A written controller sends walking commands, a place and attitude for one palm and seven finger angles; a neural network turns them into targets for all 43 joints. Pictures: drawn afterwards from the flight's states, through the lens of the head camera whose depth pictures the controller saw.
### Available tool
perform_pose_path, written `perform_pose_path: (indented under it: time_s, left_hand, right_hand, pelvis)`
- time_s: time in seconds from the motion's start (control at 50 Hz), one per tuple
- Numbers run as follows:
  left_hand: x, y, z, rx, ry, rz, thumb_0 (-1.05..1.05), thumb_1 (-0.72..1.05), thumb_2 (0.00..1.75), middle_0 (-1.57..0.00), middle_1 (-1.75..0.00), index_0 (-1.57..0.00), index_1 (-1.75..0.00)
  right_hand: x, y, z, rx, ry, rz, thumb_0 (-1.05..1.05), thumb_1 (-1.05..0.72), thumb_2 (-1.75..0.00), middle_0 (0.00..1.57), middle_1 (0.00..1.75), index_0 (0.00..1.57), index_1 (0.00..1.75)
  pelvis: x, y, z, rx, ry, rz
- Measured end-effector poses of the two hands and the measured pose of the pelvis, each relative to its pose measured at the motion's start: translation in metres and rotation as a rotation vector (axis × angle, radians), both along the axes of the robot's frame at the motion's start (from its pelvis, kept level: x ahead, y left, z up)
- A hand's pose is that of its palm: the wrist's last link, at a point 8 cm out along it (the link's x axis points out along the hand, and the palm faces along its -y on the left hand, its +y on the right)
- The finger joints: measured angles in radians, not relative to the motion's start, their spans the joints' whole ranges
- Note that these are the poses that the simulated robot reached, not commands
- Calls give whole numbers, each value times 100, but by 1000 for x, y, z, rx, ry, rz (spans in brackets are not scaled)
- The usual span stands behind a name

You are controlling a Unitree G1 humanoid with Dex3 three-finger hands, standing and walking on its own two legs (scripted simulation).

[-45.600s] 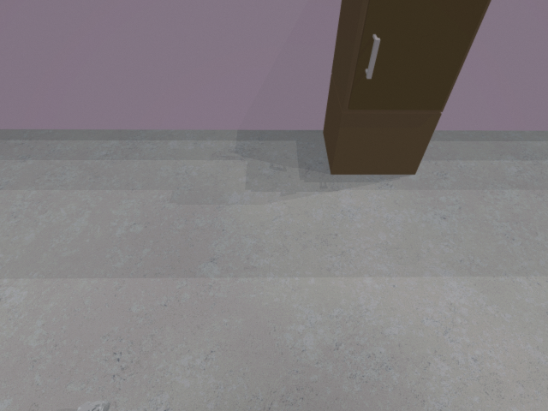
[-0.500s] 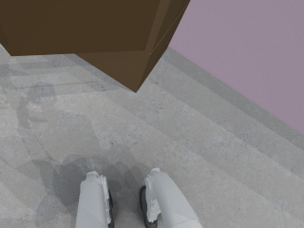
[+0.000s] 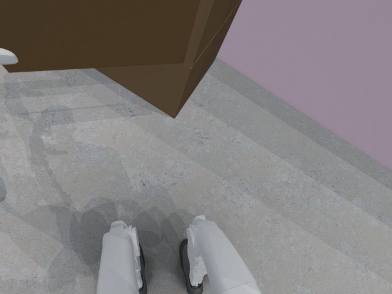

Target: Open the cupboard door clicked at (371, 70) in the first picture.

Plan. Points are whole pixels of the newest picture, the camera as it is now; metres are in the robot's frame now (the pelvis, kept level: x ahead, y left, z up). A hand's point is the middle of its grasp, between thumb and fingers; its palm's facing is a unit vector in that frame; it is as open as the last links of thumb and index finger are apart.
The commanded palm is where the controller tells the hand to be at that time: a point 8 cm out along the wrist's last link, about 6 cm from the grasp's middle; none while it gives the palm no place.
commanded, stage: slide the fingers in behind the handle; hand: left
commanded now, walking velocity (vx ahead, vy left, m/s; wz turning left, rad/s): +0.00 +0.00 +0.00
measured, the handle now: out of the picture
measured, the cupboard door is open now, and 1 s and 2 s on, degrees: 42 42 71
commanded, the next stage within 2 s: close the thumb around the handle in 0.24 s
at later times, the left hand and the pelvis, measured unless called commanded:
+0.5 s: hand out of the picture +0.56 +0.30 +0.06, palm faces +0.14 -0.99 -0.02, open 13.3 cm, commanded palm +0.56 +0.30 +0.06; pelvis +0.00 +0.00 +0.00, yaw +0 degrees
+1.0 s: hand out of the picture +0.56 +0.29 +0.06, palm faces +0.12 -0.99 -0.02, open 5.5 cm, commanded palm +0.56 +0.30 +0.06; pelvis +0.00 +0.00 +0.00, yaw +0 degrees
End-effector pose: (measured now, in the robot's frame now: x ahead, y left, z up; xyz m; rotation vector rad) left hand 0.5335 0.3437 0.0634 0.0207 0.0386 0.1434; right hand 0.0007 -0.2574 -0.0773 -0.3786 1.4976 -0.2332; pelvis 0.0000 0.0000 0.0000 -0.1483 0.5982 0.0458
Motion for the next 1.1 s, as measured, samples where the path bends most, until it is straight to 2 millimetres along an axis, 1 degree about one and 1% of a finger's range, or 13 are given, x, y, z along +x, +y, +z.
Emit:
perform_pose_path:
  time_s: [0.2, 0.38, 0.46, 0.54, 0.62, 0.7, 0.82, 0.94, 1.02, 1.1]
  left_hand:
    - [0, 2, 2, 5, 7, -3, -1, -50, 30, -30, -120, -31, -121]
    - [0, 2, 1, 1, 5, -3, -1, -50, 30, -30, -120, -31, -121]
    - [-2, 2, 2, -2, 0, -4, -1, -45, 32, -31, -121, -31, -122]
    - [-2, 4, -1, -9, 13, -2, -1, -33, 37, -32, -122, -32, -122]
    - [-3, 6, 0, -1, 0, 1, -1, -15, 45, -33, -124, -33, -124]
    - [-4, 6, 4, 5, -16, -7, 0, 5, 54, -34, -126, -34, -126]
    - [-3, 3, 1, -11, 18, -9, 0, 37, 67, -37, -129, -36, -129]
    - [0, 2, 2, -4, -9, -6, 1, 67, 80, -39, -133, -38, -133]
    - [2, -4, 1, -6, -3, -27, 1, 76, 85, -40, -134, -39, -134]
    - [4, -6, -1, -13, 4, -25, 0, 79, 86, -40, -134, -39, -134]
  right_hand:
    - [-5, 0, -1, 6, 28, -7, 0, -90, -89, 20, 30, 20, 30]
    - [-1, -2, 2, -4, 15, -2, 0, -90, -89, 20, 30, 20, 30]
    - [0, -2, 2, -4, 9, -2, 0, -90, -89, 20, 30, 20, 30]
    - [2, -1, 3, -5, 5, 3, 0, -90, -89, 20, 30, 20, 30]
    - [2, 0, 3, -8, 1, 4, 0, -90, -89, 20, 30, 20, 30]
    - [2, 2, 3, -1, 9, 2, 0, -90, -89, 20, 30, 20, 30]
    - [2, 5, 4, 4, 6, 8, 0, -90, -89, 20, 30, 20, 30]
    - [1, 5, 3, -1, 2, 3, 0, -90, -89, 20, 30, 20, 30]
    - [-1, 5, 3, 0, 9, -1, 0, -90, -89, 20, 30, 20, 30]
    - [-2, 5, 2, 0, 5, -7, 0, -90, -89, 20, 30, 20, 30]
  pelvis:
    - [1, -1, 0, 1, 4, 3]
    - [2, -1, 1, 0, 2, 3]
    - [2, 0, 2, 0, 0, 2]
    - [2, 1, 2, -1, -2, 3]
    - [2, 2, 2, -3, 0, 3]
    - [2, 3, 3, -3, -2, 5]
    - [2, 5, 5, -3, -5, 7]
    - [2, 5, 3, -3, -1, 6]
    - [2, 5, 3, -3, 0, 4]
    - [1, 4, 2, -1, 1, 0]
